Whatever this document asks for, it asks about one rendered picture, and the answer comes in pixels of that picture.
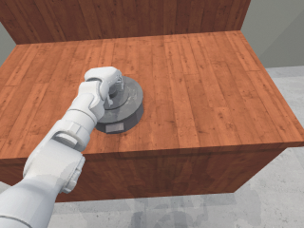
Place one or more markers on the lid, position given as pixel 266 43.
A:
pixel 125 104

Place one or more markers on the pot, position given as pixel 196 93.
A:
pixel 121 127

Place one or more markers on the table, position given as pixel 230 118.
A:
pixel 212 115

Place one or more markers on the robot left forearm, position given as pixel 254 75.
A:
pixel 74 129

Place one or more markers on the left robot upper arm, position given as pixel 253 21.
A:
pixel 30 202

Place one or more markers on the knob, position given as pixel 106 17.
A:
pixel 113 91

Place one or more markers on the left robot hand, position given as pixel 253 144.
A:
pixel 112 75

